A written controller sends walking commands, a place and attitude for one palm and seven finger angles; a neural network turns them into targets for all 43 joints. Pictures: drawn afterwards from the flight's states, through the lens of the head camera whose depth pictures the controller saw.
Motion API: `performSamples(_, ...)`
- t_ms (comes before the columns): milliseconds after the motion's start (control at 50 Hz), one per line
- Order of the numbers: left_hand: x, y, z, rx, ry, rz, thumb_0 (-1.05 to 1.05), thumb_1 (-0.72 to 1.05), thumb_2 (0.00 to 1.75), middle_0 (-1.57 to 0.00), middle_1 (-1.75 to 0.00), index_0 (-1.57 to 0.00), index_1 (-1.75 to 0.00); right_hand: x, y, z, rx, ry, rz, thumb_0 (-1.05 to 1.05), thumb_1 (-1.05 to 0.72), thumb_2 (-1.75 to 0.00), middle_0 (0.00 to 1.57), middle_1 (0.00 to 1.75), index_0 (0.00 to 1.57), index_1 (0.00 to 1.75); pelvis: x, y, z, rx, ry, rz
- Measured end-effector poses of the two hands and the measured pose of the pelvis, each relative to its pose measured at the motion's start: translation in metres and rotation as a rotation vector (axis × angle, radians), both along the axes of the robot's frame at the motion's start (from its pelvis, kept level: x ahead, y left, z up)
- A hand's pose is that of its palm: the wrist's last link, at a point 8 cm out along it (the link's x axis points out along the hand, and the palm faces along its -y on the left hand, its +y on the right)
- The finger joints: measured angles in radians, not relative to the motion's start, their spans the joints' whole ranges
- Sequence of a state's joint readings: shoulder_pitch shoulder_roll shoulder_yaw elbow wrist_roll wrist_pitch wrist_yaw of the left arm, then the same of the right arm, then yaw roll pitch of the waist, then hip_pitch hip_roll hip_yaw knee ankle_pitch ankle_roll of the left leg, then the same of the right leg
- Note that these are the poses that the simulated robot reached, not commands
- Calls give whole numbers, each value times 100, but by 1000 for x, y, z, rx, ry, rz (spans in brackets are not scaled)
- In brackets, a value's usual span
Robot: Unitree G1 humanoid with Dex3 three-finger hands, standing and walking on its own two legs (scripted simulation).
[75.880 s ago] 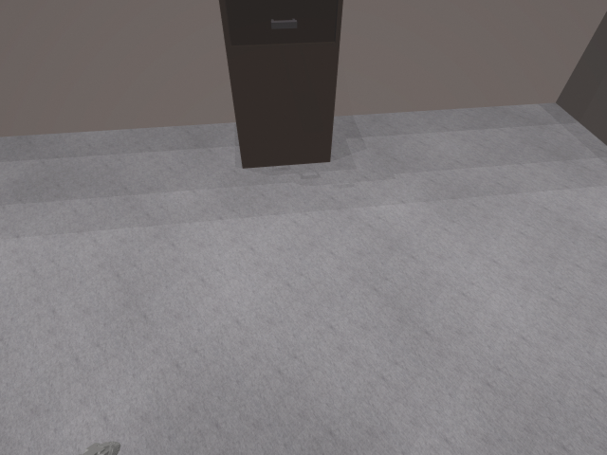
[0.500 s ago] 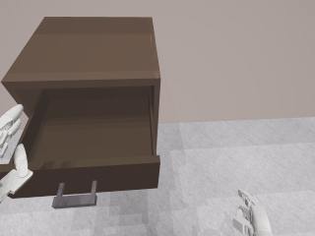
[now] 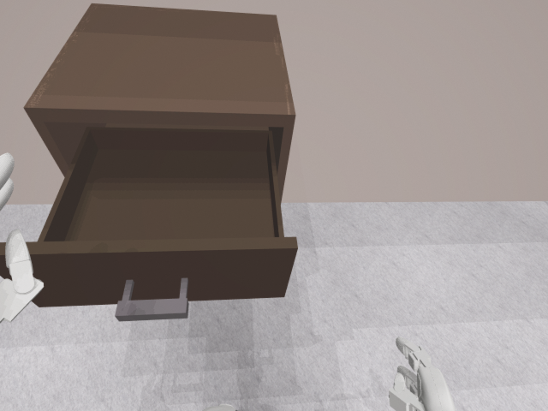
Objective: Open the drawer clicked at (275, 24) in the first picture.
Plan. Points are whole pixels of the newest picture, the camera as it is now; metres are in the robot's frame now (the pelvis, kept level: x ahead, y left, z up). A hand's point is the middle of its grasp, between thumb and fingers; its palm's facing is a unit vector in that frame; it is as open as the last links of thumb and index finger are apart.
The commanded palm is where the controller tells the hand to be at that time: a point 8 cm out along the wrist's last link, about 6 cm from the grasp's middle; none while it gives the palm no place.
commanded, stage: step back with the hand held close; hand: left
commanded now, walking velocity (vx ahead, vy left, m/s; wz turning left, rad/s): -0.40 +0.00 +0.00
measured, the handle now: (155, 297) +0.28 +0.21 -0.04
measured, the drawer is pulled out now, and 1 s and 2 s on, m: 0.27 0.27 0.27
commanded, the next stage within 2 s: stop stepping back and stand still in 0.24 s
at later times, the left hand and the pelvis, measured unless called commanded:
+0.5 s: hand out of the picture +0.08 +0.20 +0.16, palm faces +0.35 -0.81 -0.47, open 7.4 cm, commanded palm +0.02 +0.23 +0.18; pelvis -0.11 -0.04 +0.01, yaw -1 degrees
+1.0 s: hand out of the picture -0.01 +0.20 +0.16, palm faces +0.41 -0.81 -0.42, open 7.4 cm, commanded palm -0.07 +0.24 +0.18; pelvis -0.19 -0.05 -0.01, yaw +1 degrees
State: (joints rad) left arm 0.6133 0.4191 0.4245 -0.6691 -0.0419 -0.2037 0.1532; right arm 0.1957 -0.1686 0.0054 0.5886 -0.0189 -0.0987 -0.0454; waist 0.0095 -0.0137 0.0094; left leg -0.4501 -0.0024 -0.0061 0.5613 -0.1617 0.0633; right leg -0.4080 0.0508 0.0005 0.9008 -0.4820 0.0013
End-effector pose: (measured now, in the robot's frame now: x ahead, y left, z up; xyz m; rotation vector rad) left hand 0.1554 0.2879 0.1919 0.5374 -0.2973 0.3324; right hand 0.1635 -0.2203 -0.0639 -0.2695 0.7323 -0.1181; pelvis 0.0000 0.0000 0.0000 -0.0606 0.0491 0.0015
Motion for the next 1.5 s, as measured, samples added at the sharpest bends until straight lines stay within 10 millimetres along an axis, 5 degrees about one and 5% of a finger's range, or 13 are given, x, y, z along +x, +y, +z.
performSamples(180, -13, -39, -3, -15, 40, -147, 1, 89, 90, -21, -30, -21, -30, -28, -6, 1, 45, -48, 20, 1, -91, -90, 20, 30, 21, 30, -44, -17, 0, 5, 34, -52)
performSamples(320, -68, -72, 6, 72, 88, -210, 1, 89, 90, -22, -31, -21, -30, -73, -42, -11, 68, -26, -18, 1, -91, -90, 20, 30, 21, 30, -90, -39, -4, 6, 0, -36)
performSamples(440, -105, -59, -2, 20, 121, -33, 1, 88, 90, -22, -31, -22, -30, -116, -68, -3, 17, 37, -111, 1, -91, -90, 20, 30, 21, 30, -103, -45, 8, 90, 1, -47)
performSamples(540, -122, -51, -19, -60, 116, 29, 1, 89, 90, -21, -31, -21, -30, -134, -74, 1, -29, -16, -93, 1, -91, -90, 20, 30, 20, 30, -124, -38, 0, 60, -10, 2)
performSamples(800, -197, -56, 6, 8, 24, 37, 1, 89, 90, -21, -31, -21, -30, -186, -43, -10, 88, -26, -14, 1, -91, -90, 20, 30, 21, 30, -179, -46, -1, 51, -57, 13)
performSamples(940, -204, -50, -20, -88, 25, 65, 1, 89, 90, -21, -31, -21, -30, -212, -49, -21, 34, 18, -25, 1, -91, -90, 20, 30, 21, 30, -192, -41, -8, 57, -71, 21)
performSamples(1020, -202, -54, -15, -44, 53, 61, 1, 89, 90, -21, -31, -21, -30, -223, -51, -18, 62, 5, -47, 1, -91, -90, 20, 30, 21, 30, -192, -48, -4, 69, -70, 19)
performSamples(1160, -199, -73, -5, -5, 35, 29, 1, 89, 90, -21, -31, -21, -30, -220, -65, -31, 72, 57, -28, 1, -91, -90, 20, 30, 21, 30, -189, -60, -6, 46, -66, 26)
performSamples(1300, -188, -69, -14, -50, 85, 29, 1, 89, 90, -21, -31, -21, -30, -202, -80, -15, 11, 43, -58, 1, -91, -90, 20, 30, 21, 30, -176, -56, 0, 44, -58, 22)
performSamples(1500, -171, -61, -10, -32, 120, 28, 1, 89, 90, -21, -31, -21, -30, -157, -63, 6, 32, -46, -24, 1, -91, -90, 20, 30, 20, 30, -166, -52, 7, 50, -53, 3)
